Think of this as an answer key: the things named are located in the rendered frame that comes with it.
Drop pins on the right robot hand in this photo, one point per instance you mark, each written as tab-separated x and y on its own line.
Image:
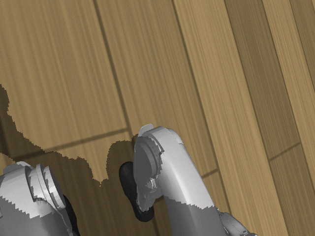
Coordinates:
231	225

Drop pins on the left robot foot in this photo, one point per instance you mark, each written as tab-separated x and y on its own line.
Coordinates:
72	216

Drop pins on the right robot foot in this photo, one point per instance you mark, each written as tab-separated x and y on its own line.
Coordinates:
130	189

